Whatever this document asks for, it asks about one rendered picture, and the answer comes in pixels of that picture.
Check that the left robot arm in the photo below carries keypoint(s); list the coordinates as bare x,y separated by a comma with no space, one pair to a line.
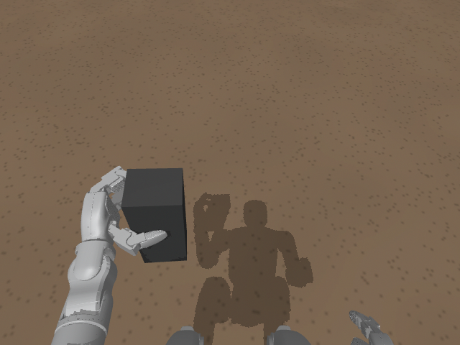
87,311

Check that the left robot hand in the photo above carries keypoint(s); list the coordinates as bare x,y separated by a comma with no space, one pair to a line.
100,217

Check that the carton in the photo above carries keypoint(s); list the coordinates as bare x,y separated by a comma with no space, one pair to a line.
154,199

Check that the right robot hand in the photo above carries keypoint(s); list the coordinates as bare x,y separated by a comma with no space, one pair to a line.
370,329

